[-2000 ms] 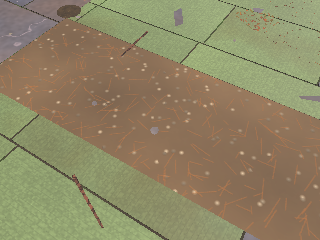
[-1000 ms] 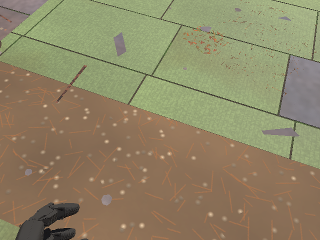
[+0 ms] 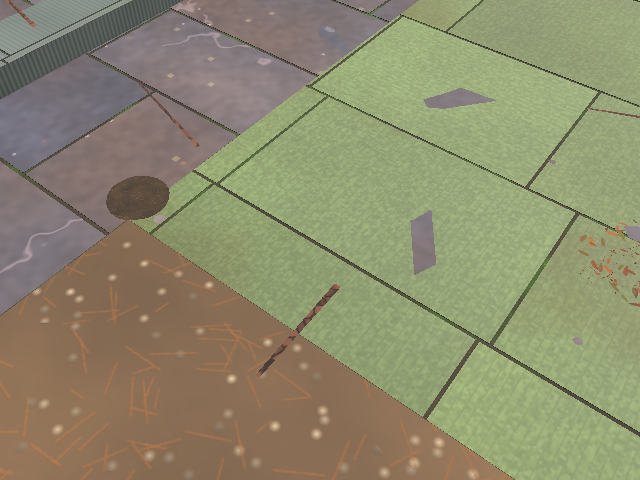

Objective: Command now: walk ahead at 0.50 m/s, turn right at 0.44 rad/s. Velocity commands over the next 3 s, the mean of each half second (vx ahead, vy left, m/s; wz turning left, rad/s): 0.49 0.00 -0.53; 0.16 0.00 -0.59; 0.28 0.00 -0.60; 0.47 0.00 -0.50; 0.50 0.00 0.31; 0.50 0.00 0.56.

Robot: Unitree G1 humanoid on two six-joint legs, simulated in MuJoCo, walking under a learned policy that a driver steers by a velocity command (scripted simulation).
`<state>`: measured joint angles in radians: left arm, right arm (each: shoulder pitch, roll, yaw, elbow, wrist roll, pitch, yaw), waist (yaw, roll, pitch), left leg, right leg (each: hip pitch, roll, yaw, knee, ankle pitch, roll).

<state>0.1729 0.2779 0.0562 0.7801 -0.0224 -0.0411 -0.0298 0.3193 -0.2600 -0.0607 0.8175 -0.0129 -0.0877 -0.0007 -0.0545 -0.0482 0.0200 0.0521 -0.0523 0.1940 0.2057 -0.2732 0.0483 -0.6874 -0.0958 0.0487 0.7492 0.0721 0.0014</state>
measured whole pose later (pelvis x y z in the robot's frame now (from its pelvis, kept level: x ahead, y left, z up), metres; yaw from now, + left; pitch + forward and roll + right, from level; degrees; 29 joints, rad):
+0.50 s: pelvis +0.29 -0.05 +0.00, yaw -17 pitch +2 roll +0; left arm 0.32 0.28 0.06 0.72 -0.02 -0.04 0.01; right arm 0.05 -0.29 -0.05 0.69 -0.01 -0.09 0.00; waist 0.06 0.03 0.04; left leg -0.65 0.07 -0.11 0.65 -0.01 -0.07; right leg -0.15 0.11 0.14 0.37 -0.25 -0.08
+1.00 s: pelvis +0.43 -0.06 +0.00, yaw -36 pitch +1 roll +2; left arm 0.17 0.31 0.07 0.61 -0.01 0.07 0.01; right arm 0.12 -0.29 -0.06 0.75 0.00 0.00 -0.01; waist -0.03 -0.01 0.07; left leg -0.28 0.05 0.17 0.41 -0.15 0.01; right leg -0.47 -0.06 0.00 0.81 -0.33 0.04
